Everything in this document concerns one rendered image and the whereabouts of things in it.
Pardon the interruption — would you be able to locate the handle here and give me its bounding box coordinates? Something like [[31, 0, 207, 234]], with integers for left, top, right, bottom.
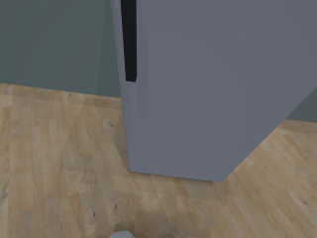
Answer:
[[120, 0, 138, 82]]

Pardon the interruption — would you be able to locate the fridge door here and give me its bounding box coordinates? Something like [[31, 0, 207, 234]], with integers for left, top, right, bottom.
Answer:
[[114, 0, 317, 182]]

